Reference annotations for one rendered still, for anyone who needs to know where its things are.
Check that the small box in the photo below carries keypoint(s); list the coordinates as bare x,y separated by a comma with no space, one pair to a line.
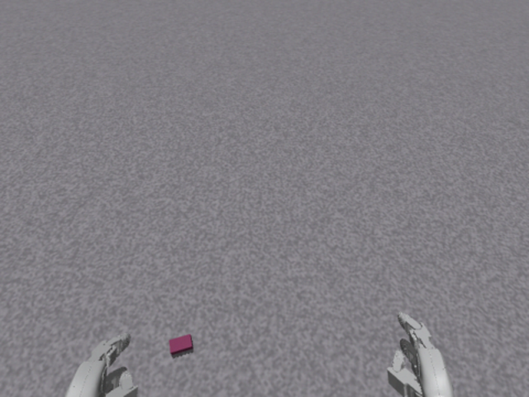
180,344

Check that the left robot hand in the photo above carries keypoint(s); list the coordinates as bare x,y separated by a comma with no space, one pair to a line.
91,380

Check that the right robot hand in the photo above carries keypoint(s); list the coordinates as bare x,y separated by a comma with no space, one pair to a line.
432,378

